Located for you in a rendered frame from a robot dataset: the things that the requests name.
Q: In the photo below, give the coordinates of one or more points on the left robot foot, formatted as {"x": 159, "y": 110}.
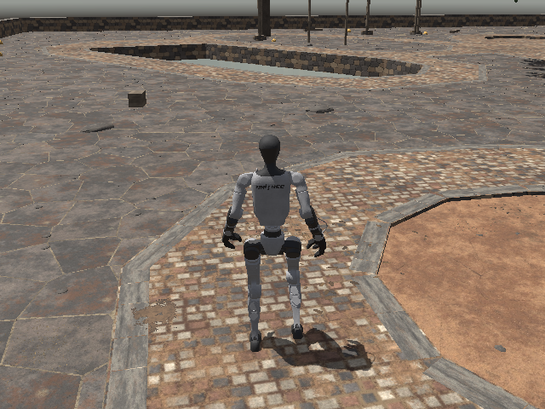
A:
{"x": 255, "y": 344}

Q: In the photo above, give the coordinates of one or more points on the left robot hand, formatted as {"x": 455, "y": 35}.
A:
{"x": 234, "y": 236}

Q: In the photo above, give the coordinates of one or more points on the right robot forearm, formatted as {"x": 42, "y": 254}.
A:
{"x": 314, "y": 226}

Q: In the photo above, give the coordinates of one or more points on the robot right upper arm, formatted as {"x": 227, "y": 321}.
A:
{"x": 298, "y": 180}

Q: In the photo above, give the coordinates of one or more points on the right robot hand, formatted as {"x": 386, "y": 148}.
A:
{"x": 318, "y": 244}

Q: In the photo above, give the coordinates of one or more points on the robot left upper arm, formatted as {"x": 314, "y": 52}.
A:
{"x": 243, "y": 181}

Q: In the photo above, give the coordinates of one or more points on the robot right thigh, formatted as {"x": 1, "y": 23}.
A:
{"x": 292, "y": 250}

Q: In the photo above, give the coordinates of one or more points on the left robot forearm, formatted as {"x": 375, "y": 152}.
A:
{"x": 230, "y": 224}

